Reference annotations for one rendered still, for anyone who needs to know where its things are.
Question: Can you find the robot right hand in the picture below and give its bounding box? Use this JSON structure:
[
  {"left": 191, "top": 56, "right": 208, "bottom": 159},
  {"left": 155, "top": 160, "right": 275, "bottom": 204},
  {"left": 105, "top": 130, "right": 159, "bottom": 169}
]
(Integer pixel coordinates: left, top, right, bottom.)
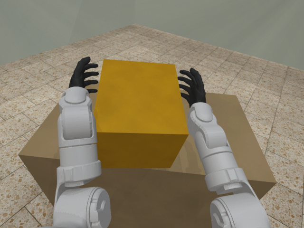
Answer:
[{"left": 178, "top": 68, "right": 206, "bottom": 107}]

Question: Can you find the left robot forearm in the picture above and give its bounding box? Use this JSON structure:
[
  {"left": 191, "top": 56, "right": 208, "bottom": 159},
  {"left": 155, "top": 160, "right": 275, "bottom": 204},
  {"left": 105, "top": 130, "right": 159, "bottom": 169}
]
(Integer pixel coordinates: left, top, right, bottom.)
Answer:
[{"left": 53, "top": 86, "right": 102, "bottom": 221}]

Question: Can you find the right robot upper arm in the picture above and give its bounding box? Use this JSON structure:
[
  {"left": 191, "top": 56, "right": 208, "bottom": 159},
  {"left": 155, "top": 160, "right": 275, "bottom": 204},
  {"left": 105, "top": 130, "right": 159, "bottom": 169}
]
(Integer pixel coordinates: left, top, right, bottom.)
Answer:
[{"left": 210, "top": 192, "right": 270, "bottom": 228}]

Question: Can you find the pedestal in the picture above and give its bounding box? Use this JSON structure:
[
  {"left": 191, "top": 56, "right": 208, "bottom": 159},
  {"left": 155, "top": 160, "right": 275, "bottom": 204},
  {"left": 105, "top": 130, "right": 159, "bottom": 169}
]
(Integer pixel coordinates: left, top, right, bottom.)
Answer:
[{"left": 18, "top": 82, "right": 277, "bottom": 228}]

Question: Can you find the left robot upper arm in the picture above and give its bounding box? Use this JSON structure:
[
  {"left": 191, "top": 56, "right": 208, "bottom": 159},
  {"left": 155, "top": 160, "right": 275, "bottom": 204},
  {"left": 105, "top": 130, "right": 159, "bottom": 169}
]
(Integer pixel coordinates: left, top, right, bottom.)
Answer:
[{"left": 38, "top": 187, "right": 112, "bottom": 228}]

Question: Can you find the robot left hand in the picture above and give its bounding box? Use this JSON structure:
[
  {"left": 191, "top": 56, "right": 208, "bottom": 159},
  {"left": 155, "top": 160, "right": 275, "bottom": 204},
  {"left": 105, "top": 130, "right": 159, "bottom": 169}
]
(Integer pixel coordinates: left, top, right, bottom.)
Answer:
[{"left": 69, "top": 57, "right": 99, "bottom": 93}]

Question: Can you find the right robot forearm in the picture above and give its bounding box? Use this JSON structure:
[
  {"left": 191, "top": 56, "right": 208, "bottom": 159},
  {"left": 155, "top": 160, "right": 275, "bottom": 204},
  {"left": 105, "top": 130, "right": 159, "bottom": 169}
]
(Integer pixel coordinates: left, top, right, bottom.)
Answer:
[{"left": 187, "top": 102, "right": 270, "bottom": 226}]

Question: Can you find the carton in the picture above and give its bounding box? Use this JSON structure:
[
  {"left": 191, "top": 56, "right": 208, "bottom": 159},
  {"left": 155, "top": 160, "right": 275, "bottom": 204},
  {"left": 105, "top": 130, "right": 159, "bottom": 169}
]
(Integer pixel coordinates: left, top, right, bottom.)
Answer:
[{"left": 94, "top": 59, "right": 189, "bottom": 168}]

